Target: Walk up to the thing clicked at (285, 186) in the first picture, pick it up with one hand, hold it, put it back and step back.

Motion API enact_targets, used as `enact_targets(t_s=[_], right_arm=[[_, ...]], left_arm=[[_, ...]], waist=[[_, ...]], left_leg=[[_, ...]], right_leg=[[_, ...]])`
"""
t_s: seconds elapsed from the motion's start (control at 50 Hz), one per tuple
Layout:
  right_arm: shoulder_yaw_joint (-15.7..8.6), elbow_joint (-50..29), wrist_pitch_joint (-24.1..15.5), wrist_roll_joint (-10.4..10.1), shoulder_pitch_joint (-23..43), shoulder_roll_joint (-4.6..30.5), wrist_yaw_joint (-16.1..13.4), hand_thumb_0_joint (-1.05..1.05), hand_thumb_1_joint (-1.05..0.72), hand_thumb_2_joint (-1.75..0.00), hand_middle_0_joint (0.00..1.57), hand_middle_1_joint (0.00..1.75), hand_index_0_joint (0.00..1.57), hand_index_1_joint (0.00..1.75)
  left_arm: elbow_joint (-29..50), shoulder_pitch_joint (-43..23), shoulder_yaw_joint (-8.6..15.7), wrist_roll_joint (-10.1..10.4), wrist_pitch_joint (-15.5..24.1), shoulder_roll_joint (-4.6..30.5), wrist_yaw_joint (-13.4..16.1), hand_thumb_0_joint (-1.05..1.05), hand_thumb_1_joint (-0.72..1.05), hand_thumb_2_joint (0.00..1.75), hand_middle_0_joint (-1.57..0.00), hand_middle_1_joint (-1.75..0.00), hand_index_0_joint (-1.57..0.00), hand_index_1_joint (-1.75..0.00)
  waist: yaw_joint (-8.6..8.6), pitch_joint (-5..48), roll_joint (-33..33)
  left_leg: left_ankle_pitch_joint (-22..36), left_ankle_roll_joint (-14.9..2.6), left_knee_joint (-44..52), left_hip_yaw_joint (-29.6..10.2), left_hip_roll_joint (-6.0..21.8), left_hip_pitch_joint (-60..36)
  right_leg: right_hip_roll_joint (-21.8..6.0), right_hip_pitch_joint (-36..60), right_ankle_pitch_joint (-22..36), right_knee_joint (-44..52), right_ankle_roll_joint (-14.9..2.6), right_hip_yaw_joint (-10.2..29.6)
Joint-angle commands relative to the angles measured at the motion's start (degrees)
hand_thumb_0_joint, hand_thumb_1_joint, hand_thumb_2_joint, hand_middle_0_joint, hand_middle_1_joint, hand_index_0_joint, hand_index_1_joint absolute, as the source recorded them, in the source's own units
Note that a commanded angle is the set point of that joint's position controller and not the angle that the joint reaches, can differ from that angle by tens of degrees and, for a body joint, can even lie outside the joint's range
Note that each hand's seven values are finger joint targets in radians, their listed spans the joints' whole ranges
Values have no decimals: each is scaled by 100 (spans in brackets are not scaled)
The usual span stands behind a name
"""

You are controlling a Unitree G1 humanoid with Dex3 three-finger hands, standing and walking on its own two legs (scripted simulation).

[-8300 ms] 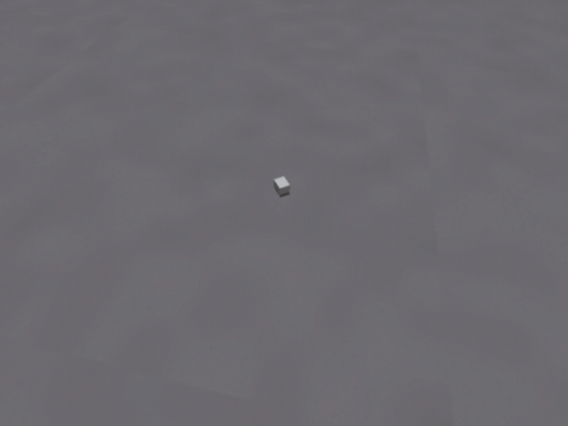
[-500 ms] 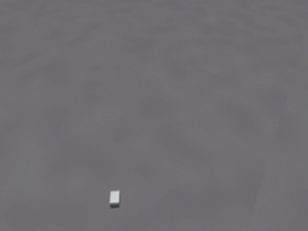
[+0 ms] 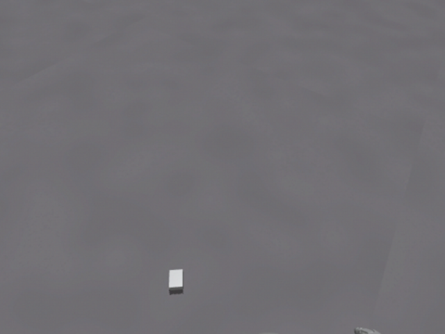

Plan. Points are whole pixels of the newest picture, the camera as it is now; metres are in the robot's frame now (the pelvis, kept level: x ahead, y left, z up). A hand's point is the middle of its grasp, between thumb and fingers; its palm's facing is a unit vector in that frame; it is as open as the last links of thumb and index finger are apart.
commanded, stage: walk up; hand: left
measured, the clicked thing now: (176, 279) +0.39 +0.17 -0.74
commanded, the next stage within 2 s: stand in 1.16 s
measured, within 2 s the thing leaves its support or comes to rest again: neither
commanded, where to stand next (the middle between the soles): +0.05 -0.03 m, yaw -1 degrees
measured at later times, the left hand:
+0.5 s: hand out of the picture +0.12 +0.24 -0.14, palm faces -0.03 -0.95 -0.32, open 7.4 cm
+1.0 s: hand out of the picture +0.09 +0.24 -0.14, palm faces -0.02 -0.95 -0.33, open 7.4 cm
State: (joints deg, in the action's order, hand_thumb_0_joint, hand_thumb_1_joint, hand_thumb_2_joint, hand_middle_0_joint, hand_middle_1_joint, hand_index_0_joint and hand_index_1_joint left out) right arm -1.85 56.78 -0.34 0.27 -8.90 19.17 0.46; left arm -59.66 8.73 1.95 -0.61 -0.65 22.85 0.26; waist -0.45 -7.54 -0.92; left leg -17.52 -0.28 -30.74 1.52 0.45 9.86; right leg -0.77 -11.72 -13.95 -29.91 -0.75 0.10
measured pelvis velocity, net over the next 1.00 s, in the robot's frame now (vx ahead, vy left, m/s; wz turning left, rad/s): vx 0.01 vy -0.01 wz -0.02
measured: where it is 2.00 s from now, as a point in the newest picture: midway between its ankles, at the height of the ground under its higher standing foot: outside the picture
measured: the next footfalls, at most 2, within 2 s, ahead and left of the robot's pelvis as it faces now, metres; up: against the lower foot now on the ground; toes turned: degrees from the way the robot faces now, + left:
none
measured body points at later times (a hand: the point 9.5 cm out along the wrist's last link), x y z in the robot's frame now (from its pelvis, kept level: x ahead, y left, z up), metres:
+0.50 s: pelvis +0.02 -0.01 +0.02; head +0.04 +0.00 +0.46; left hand +0.12 +0.29 -0.12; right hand +0.11 -0.32 -0.11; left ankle -0.01 +0.12 -0.73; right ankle +0.02 -0.12 -0.73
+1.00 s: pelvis +0.01 -0.01 +0.02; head +0.03 -0.01 +0.47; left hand +0.09 +0.29 -0.12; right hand +0.09 -0.31 -0.11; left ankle -0.01 +0.12 -0.73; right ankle +0.02 -0.12 -0.73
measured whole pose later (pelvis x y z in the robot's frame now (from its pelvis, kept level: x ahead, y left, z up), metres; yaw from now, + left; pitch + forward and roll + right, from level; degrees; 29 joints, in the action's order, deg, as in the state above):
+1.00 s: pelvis +0.01 -0.01 +0.02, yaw -1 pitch -2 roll +0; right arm -1.1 63.6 -0.9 0.4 -5.6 19.9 0.0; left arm -63.9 6.1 1.5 -0.6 -0.7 19.6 -1.0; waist -0.3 -3.7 0.0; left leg -11.4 1.0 -16.9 2.6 1.9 3.5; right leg 0.8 -6.5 -9.1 -17.6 -0.4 0.9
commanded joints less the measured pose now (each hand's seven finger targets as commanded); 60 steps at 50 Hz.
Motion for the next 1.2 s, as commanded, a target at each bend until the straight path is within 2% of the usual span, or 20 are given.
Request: enact_targets(t_s=[0.0,0.02,0.04,0.06,0.08,0.14,0.18,0.24,0.34,0.46,0.56,0.72,0.82,1.0,1.08,1.12,1.14,1.18], right_arm=[[-238,-358,-77,-140,61,1193,-152,0,-90,-90,20,30,20,30],[-232,-233,-86,-64,-40,1197,-160,0,-90,-90,20,30,20,30],[-239,-149,-130,-18,-17,1291,-158,0,-90,-90,20,30,20,30],[-250,-129,-168,0,205,1448,-150,0,-90,-90,20,30,20,30],[-241,-102,-192,-15,316,1474,-146,0,-90,-90,20,30,20,30],[-146,0,-236,-34,375,1362,-148,0,-90,-90,20,30,20,30],[-150,53,-238,-36,400,1368,-153,0,-90,-90,20,30,20,30],[-149,123,-218,-13,486,1359,-161,0,-90,-90,20,30,20,30],[-130,162,-201,2,612,1313,-150,0,-90,-90,20,30,20,30],[-121,195,-208,16,676,1324,-135,0,-90,-90,20,30,20,30],[-129,223,-207,11,661,1352,-137,0,-90,-90,20,30,20,30],[-153,240,-188,11,588,1358,-140,0,-90,-90,20,30,20,30],[-153,270,-171,12,565,1333,-138,0,-90,-90,20,30,20,30],[-151,313,-190,27,498,1330,-131,0,-90,-90,20,30,20,30],[-131,297,-204,29,583,1305,-125,0,-90,-90,20,30,20,30],[-143,329,-208,26,498,1326,-131,0,-90,-90,20,30,20,30],[-106,397,-169,41,505,1295,-123,0,-90,-90,20,30,20,30],[-84,396,-152,37,491,1216,-102,0,-90,-90,20,30,20,30]], left_arm=[[380,-373,250,6,141,1372,13,0,90,90,-20,-30,-20,-30],[443,-587,198,1,133,1266,-13,0,90,90,-20,-30,-20,-30],[442,-683,153,38,115,1093,-29,0,90,90,-20,-30,-20,-30],[374,-616,150,51,94,1006,-33,0,90,90,-20,-30,-20,-30],[275,-474,158,39,86,998,-36,0,90,90,-20,-30,-20,-30],[179,-452,145,47,130,956,-41,0,90,90,-20,-30,-20,-30],[139,-520,153,56,137,948,-28,0,90,90,-20,-30,-20,-30],[105,-614,133,55,124,886,-16,0,90,90,-20,-30,-20,-30],[13,-693,145,26,120,902,-21,0,90,90,-20,-30,-20,-30],[-38,-707,157,11,145,914,-33,0,90,90,-20,-30,-20,-30],[-69,-650,155,19,150,911,-37,0,90,90,-20,-30,-20,-30],[-74,-545,179,9,148,918,-30,0,90,90,-20,-30,-20,-30],[-70,-563,184,4,147,919,-26,0,90,90,-20,-30,-20,-30],[-58,-530,180,-4,142,893,-33,0,90,90,-20,-30,-20,-30],[-79,-456,173,10,132,882,-42,0,90,90,-20,-30,-20,-30],[-76,-527,183,1,124,905,-47,0,90,90,-20,-30,-20,-30],[-102,-482,117,-5,178,870,-24,0,90,90,-20,-30,-20,-30],[-129,-493,114,-3,211,940,-9,0,90,90,-20,-30,-20,-30]], waist=[[146,948,-381],[215,854,-446],[215,820,-315],[72,694,-148],[-8,690,-121],[-16,994,-80],[9,1172,77],[18,1148,162],[25,1000,127],[34,1003,110],[29,1089,120],[44,1102,39],[70,941,23],[75,964,53],[17,837,162],[58,867,97],[37,1020,325],[61,910,159]], left_leg=[[153,-68,343,-381,238,-229],[97,-54,659,-402,338,-555],[672,-106,1056,-569,533,-524],[1127,-184,1198,-735,710,-313],[1348,-259,1168,-769,791,-301],[2108,-176,1152,-551,756,-545],[2422,-113,1209,-487,741,-679],[2423,-94,1306,-435,760,-730],[1842,-83,1480,-424,751,-651],[1691,-72,1537,-383,739,-712],[1827,-86,1520,-363,764,-854],[1675,-112,1502,-360,785,-916],[1391,-101,1550,-373,748,-749],[1305,-116,1598,-390,776,-704],[1290,-105,1652,-406,765,-628],[1253,-107,1672,-425,766,-596],[1042,-109,1658,-409,786,-619],[985,-83,1720,-453,756,-594]], right_leg=[[-1175,206,1379,959,-746,1237],[-1169,-88,1254,905,-682,1203],[-902,45,1354,786,-423,961],[-620,223,1319,726,-239,687],[-537,309,1293,749,-199,611],[-618,728,2042,906,-197,665],[-634,892,2333,886,-202,608],[-633,875,2241,1023,-178,574],[-611,792,1865,1233,-135,580],[-624,757,1904,1366,-128,629],[-626,726,2017,1381,-132,640],[-597,664,1865,1364,-143,641],[-572,598,1638,1435,-140,685],[-568,616,1545,1432,-140,703],[-535,557,1494,1435,-96,686],[-537,587,1482,1387,-114,705],[-666,701,1257,1491,-98,710],[-623,606,1126,1513,-81,685]])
